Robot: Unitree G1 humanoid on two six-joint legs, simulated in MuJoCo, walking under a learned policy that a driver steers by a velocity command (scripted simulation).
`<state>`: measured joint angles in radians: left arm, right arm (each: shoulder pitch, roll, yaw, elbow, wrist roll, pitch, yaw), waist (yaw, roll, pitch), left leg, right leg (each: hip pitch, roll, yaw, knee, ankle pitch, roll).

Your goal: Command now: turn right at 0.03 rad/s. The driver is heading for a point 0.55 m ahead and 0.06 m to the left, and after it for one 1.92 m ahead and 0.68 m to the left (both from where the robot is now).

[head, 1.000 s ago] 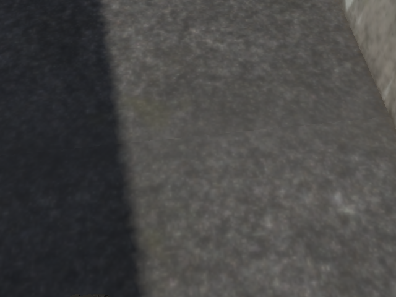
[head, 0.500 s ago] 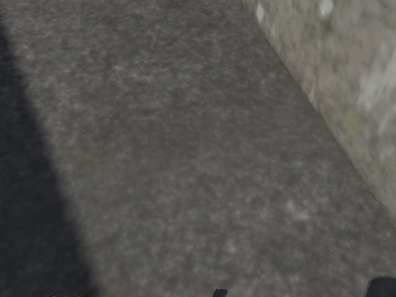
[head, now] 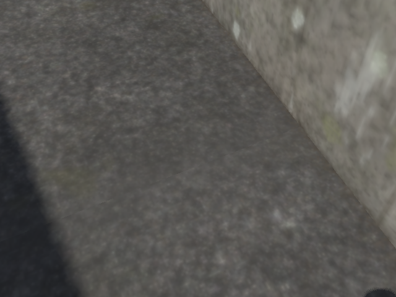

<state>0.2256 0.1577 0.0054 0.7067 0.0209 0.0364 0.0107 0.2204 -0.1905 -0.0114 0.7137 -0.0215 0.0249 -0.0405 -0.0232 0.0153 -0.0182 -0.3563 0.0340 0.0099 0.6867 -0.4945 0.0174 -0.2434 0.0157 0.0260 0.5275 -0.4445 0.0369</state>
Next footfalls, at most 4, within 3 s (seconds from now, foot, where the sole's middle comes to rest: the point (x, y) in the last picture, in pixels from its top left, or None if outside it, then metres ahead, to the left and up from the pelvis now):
0.30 left None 0.09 0.14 -0.74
0.76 right None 0.48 -0.08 -0.70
1.26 left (158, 250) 0.65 0.17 -0.66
1.76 right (218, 233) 0.71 -0.03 -0.66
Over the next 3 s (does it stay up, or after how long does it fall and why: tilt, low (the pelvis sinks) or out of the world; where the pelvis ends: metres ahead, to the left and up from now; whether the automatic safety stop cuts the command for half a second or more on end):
stays up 0.93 0.26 0.17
